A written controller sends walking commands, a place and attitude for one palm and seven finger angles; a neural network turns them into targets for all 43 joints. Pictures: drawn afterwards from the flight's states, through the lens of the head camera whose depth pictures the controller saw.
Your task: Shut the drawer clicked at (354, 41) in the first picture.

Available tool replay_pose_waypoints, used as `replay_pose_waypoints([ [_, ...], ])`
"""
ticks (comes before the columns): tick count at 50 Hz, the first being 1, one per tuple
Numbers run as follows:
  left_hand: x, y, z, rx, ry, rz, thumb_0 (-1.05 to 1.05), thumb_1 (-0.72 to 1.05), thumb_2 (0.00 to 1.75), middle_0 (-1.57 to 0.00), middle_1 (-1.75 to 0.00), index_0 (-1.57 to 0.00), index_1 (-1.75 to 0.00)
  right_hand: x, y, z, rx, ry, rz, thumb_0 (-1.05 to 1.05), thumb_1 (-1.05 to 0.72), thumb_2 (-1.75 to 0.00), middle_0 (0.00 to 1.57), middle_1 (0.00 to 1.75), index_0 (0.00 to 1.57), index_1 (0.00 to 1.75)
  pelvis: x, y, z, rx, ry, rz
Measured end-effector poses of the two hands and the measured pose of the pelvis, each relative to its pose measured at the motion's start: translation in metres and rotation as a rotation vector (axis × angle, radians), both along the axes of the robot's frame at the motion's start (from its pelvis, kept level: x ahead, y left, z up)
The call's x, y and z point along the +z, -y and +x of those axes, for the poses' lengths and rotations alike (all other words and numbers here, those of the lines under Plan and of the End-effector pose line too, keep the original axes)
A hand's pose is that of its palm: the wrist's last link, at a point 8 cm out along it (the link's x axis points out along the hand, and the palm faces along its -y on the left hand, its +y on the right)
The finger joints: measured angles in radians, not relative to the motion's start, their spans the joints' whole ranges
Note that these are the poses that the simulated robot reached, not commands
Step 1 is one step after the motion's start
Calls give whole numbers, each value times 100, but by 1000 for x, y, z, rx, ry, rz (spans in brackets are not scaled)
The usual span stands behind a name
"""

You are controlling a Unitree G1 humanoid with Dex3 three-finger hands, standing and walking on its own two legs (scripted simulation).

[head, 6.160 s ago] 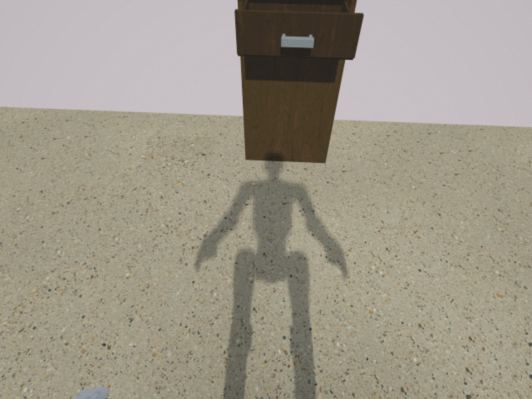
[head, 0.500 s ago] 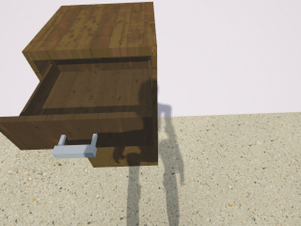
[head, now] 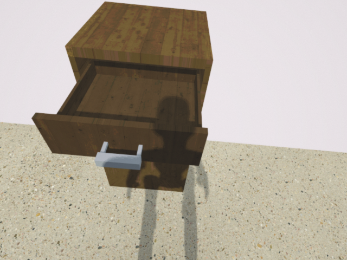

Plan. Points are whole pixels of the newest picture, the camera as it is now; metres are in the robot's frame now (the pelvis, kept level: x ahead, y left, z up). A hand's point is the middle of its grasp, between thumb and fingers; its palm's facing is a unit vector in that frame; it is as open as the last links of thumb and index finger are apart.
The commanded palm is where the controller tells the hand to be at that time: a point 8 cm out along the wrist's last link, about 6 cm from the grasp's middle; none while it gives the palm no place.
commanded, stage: come to a stop and stand still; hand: left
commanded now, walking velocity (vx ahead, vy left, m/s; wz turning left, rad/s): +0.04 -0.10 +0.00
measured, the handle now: (120, 153) +0.35 +0.16 +0.04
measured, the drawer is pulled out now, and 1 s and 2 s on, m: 0.28 0.28 0.28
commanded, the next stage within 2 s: look again from close up in 0.98 s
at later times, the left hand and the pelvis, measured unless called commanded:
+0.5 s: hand out of the picture +0.00 +0.13 -0.18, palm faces -0.01 -0.97 -0.23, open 7.3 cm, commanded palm none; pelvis +0.00 -0.04 -0.01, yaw -1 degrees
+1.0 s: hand out of the picture +0.01 +0.11 -0.18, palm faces +0.01 -0.98 -0.20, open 7.3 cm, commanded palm none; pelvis +0.01 -0.06 +0.00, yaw -1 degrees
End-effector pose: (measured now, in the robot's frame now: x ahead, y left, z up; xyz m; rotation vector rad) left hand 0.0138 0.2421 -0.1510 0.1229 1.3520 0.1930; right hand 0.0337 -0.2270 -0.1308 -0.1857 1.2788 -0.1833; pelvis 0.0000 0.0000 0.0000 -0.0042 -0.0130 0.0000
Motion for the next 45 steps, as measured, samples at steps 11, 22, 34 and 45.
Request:
replay_pose_waypoints([
  [11,-2,32,-47,-54,-136,10,1,91,90,-20,-30,-20,-30,-22,16,-33,-51,-68,48,1,-92,-90,21,29,21,30,-9,17,-9,-36,-26,26],
  [22,5,62,-21,-79,-29,21,2,93,90,-20,-30,-20,-30,-37,16,-55,-48,-88,129,1,-91,-90,20,29,20,30,-10,36,-6,-12,15,15],
  [34,12,68,-5,-64,-9,40,1,92,90,-20,-30,-20,-30,-35,24,-60,-32,-153,144,1,-91,-90,20,29,20,30,-6,52,2,-8,3,25],
  [45,6,81,-10,-48,-50,7,1,91,90,-20,-30,-20,-30,-28,46,-35,-23,-133,86,1,-91,-90,20,29,20,30,-5,58,12,-12,4,24],
])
